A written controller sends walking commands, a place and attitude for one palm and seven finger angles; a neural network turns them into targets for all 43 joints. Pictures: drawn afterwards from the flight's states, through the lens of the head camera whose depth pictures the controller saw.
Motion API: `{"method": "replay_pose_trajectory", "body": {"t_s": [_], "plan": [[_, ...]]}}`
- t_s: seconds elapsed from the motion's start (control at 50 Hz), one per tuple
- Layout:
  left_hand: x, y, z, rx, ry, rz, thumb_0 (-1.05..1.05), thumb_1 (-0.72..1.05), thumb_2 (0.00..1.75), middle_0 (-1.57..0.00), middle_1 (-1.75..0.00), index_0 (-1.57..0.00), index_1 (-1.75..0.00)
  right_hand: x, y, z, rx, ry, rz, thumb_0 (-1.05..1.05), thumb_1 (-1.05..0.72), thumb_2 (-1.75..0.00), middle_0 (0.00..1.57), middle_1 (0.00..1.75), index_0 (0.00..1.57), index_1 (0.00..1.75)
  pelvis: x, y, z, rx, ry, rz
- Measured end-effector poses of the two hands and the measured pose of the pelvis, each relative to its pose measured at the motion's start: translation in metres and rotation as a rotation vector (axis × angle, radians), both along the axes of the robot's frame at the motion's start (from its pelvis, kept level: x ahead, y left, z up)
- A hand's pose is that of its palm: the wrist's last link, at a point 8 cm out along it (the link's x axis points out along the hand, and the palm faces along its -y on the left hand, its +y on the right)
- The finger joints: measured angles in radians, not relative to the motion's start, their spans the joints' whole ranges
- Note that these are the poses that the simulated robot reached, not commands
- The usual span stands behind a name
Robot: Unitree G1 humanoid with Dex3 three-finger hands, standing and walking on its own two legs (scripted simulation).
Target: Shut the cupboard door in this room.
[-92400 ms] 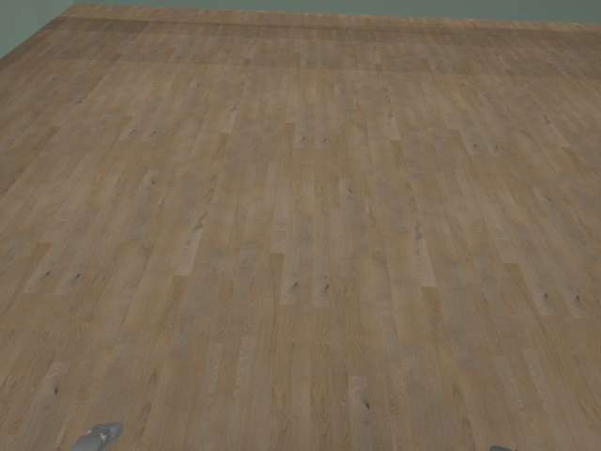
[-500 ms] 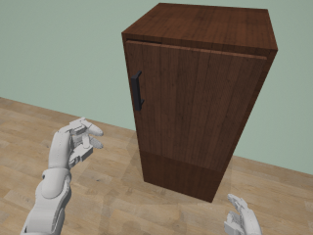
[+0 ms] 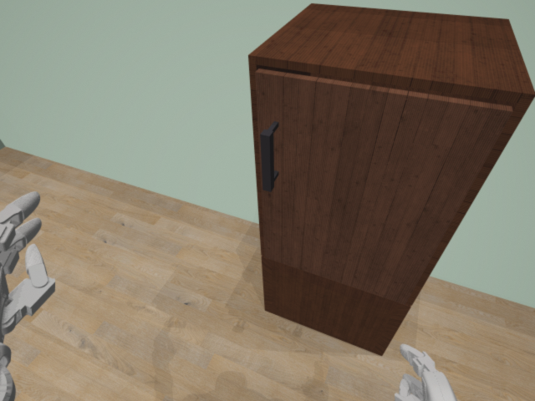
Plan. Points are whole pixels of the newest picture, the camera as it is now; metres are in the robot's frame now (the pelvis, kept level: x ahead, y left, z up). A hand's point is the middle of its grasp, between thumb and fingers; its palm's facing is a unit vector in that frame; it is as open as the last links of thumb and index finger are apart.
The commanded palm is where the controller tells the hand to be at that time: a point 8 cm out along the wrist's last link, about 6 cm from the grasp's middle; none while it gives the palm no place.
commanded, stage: draw the hand back to the body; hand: left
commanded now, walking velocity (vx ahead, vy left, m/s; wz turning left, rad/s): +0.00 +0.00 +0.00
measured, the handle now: (271, 157) +0.58 +0.07 +0.06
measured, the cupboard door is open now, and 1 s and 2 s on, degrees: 0 0 0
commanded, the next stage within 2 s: step back with the hand held close in 0.26 s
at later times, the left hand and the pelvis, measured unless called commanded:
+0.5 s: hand (75, 274) +0.20 +0.25 +0.17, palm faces +0.44 -0.79 -0.44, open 7.4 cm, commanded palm +0.14 +0.28 +0.18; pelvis -0.01 -0.02 +0.00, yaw -1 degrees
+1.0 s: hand (70, 317) +0.15 +0.23 +0.16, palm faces +0.41 -0.78 -0.47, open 7.4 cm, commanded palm +0.09 +0.26 +0.18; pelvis -0.07 -0.03 -0.01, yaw -3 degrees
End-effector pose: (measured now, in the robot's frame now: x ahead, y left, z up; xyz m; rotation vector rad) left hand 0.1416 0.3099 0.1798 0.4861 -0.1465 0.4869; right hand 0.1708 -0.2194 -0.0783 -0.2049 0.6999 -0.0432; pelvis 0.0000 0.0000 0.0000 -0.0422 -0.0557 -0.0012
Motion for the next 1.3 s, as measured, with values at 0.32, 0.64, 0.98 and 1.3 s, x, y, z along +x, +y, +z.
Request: {"method": "replay_pose_trajectory", "body": {"t_s": [0.32,0.64,0.98,1.3], "plan": [[0.015,-0.022,0.001,-0.012,-0.033,-0.082,0.02,0.89,0.9,-0.22,-0.3,-0.21,-0.31,-0.007,-0.009,0.005,-0.007,-0.036,-0.031,0.01,-0.91,-0.89,0.21,0.3,0.2,0.3,0.0,-0.007,0.0,0.002,-0.002,-0.013],[0.006,-0.037,-0.007,0.063,0.024,-0.121,0.02,0.89,0.9,-0.21,-0.3,-0.21,-0.3,-0.032,-0.046,-0.015,-0.041,0.057,-0.122,0.01,-0.91,-0.89,0.21,0.3,0.2,0.3,-0.018,-0.015,-0.011,0.018,0.082,-0.01],[-0.031,-0.039,0.005,0.116,-0.089,-0.128,0.02,0.89,0.9,-0.21,-0.3,-0.21,-0.3,-0.087,-0.047,-0.007,-0.058,0.047,-0.141,0.01,-0.91,-0.89,0.21,0.3,0.2,0.3,-0.062,-0.026,-0.012,0.035,0.114,-0.046],[-0.124,-0.069,0.022,0.212,-0.131,-0.215,0.02,0.88,0.9,-0.22,-0.3,-0.22,-0.3,-0.159,-0.092,0.01,-0.119,-0.016,-0.171,0.01,-0.91,-0.89,0.21,0.3,0.2,0.3,-0.134,-0.051,-0.014,-0.005,0.075,-0.008]]}}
